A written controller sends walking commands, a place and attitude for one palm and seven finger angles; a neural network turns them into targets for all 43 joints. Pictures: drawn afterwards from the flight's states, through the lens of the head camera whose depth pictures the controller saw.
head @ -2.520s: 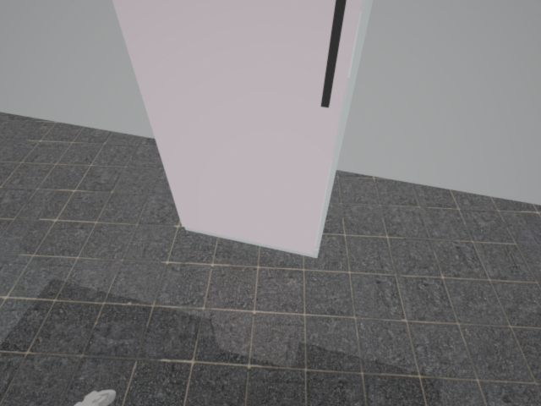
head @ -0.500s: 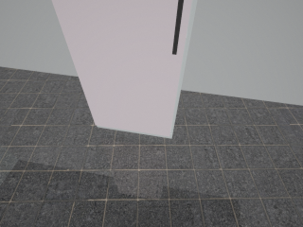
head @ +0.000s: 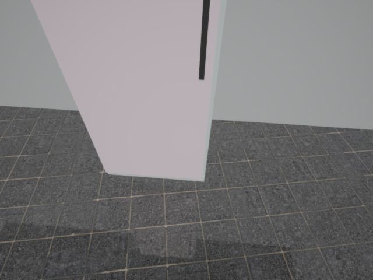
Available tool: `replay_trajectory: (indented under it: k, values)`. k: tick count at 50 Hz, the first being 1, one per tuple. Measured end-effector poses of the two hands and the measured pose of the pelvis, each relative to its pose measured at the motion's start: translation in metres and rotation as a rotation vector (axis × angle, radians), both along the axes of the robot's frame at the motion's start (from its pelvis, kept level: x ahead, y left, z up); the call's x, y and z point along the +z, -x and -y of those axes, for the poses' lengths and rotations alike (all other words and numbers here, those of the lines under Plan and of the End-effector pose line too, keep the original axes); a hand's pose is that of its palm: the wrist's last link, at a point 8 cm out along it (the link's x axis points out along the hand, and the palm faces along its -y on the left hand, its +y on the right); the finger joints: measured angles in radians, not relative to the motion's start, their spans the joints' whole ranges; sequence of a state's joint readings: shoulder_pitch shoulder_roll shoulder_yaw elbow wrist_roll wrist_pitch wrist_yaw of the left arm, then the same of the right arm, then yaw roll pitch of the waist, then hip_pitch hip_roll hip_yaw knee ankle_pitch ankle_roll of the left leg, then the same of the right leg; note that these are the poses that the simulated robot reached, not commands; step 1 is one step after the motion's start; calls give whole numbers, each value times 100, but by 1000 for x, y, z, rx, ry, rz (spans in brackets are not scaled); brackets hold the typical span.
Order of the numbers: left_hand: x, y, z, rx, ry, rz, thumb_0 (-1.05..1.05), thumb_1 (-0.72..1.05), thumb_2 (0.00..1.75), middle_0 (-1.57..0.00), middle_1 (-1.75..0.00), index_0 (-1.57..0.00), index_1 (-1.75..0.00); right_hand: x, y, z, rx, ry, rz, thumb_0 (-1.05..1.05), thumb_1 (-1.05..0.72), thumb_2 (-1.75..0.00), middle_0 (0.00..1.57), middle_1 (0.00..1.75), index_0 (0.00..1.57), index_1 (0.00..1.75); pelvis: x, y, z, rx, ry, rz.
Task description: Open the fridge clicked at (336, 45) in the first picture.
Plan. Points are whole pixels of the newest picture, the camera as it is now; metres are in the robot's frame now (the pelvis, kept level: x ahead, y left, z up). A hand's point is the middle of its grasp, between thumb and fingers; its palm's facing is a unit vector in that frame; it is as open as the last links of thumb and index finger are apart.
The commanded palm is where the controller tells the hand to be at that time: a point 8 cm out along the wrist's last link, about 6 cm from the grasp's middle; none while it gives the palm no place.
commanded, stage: take the last steps up to it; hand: right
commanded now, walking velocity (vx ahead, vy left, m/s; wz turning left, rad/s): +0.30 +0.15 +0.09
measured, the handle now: (205, 22) +0.77 -0.02 +0.23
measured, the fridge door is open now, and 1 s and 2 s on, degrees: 0 0 0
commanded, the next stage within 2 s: come to a stop and stand still in 0.60 s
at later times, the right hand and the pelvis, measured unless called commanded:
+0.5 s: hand (260, 264) +0.21 -0.18 -0.17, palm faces -0.02 +0.99 -0.14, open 7.4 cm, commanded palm none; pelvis +0.16 +0.00 +0.01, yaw +4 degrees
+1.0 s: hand (228, 216) +0.35 -0.11 -0.19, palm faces +0.00 +0.99 -0.17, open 7.3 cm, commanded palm none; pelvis +0.30 +0.06 -0.01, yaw +4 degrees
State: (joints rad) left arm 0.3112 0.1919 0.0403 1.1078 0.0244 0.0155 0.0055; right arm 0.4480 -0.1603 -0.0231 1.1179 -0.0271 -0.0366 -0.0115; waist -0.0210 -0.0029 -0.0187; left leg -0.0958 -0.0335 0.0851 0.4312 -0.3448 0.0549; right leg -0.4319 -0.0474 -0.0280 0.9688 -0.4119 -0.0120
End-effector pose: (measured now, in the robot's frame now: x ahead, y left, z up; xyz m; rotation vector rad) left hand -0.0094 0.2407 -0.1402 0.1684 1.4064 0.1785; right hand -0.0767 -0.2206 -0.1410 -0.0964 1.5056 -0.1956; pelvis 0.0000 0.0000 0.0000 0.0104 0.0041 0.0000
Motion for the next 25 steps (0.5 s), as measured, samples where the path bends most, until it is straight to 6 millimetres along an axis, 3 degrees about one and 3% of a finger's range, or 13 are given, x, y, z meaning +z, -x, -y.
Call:
replay_trajectory:
  k: [7,12,15,20,25]
  values:
    - [4,-96,11,-34,1,116,1,91,90,-20,-30,-20,-30,3,13,-26,-38,-81,-169,0,-91,-89,20,30,20,30,-2,-42,7,5,-5,-6]
    - [-2,-164,34,-43,-10,250,1,91,90,-20,-30,-20,-30,-14,-13,-22,-36,-134,-229,0,-90,-89,21,30,20,30,-18,-78,20,38,-12,11]
    - [3,-172,41,6,-8,274,0,91,90,-20,-30,-20,-30,-20,-61,-9,19,-128,-181,1,-91,-89,21,30,20,30,-14,-96,21,69,-2,28]
    - [18,-167,20,57,-60,218,-2,96,90,-20,-30,-21,-30,-15,-178,12,75,-79,52,1,-91,-89,20,30,20,30,1,-126,17,74,-7,22]
    - [18,-152,4,98,-47,101,-1,94,90,-20,-30,-21,-30,0,-285,12,132,-35,235,0,-91,-90,20,30,20,30,7,-158,2,75,-5,16]
